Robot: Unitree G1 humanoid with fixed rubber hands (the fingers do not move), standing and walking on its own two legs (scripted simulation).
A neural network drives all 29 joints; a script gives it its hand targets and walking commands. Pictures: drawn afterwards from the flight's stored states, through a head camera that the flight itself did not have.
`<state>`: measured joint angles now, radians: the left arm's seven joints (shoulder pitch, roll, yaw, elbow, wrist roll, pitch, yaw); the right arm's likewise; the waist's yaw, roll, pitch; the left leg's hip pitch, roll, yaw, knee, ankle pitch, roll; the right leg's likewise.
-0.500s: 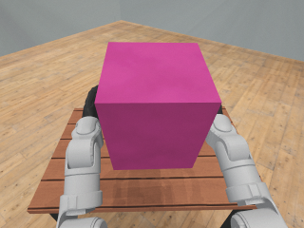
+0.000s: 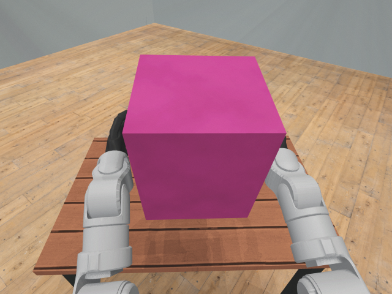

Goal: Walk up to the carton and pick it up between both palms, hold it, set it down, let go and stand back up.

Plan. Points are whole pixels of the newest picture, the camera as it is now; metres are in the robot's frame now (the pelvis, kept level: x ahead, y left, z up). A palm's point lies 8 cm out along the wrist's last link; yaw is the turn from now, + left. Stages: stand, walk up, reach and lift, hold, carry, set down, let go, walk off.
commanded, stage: hold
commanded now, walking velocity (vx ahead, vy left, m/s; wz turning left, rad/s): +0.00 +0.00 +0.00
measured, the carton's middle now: (197, 142) +0.37 +0.00 +0.18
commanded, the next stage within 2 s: none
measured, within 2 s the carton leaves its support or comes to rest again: neither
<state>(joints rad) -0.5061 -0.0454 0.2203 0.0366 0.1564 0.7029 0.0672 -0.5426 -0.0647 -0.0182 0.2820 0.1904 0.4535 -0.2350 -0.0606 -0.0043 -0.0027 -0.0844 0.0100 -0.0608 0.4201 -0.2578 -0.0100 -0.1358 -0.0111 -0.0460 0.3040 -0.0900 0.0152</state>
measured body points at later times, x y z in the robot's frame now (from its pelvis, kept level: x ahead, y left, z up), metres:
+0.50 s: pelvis +0.00 +0.00 +0.00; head -0.03 +0.01 +0.45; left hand +0.37 +0.15 +0.18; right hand +0.37 -0.15 +0.17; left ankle -0.01 +0.12 -0.74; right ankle +0.05 -0.13 -0.74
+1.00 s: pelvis +0.00 +0.00 +0.00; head -0.03 +0.01 +0.45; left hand +0.37 +0.15 +0.18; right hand +0.37 -0.16 +0.17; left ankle -0.01 +0.12 -0.74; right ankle +0.05 -0.13 -0.74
